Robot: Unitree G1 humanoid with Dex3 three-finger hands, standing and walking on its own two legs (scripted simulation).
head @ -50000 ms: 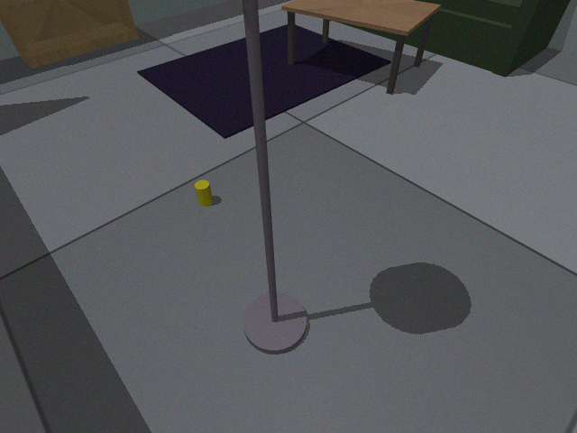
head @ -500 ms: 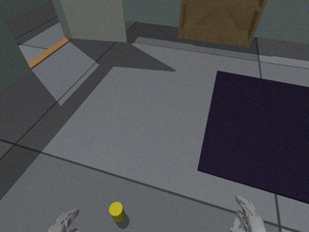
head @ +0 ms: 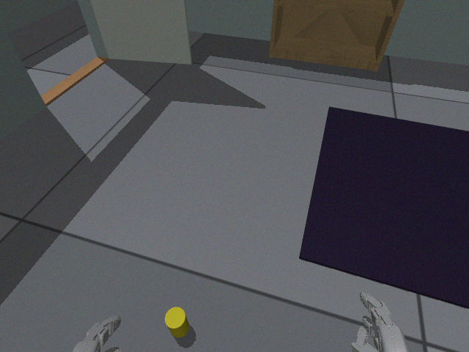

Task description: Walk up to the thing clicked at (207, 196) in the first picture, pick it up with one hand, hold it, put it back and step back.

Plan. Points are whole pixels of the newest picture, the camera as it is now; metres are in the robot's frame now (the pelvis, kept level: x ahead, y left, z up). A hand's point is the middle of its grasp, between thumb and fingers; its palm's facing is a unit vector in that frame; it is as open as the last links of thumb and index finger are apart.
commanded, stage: home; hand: left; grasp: from above
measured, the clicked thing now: (177, 322) +0.41 +0.20 -0.66
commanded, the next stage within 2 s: stand in 0.88 s
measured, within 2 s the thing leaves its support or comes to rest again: neither
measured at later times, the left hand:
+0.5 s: hand out of the picture +0.17 +0.18 -0.05, palm faces +0.04 -0.98 -0.20, open 7.4 cm
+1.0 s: hand out of the picture +0.16 +0.19 -0.05, palm faces +0.03 -0.97 -0.23, open 7.4 cm
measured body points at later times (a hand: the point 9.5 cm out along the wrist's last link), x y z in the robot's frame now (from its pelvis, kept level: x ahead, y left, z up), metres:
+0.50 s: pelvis +0.01 +0.00 +0.00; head +0.02 +0.01 +0.45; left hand +0.16 +0.23 -0.03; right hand +0.16 -0.24 -0.07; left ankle +0.02 +0.14 -0.68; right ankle +0.00 -0.14 -0.68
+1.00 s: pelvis +0.00 +0.01 +0.00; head +0.02 +0.01 +0.45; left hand +0.16 +0.24 -0.03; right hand +0.16 -0.24 -0.07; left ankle +0.02 +0.14 -0.68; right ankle +0.00 -0.14 -0.68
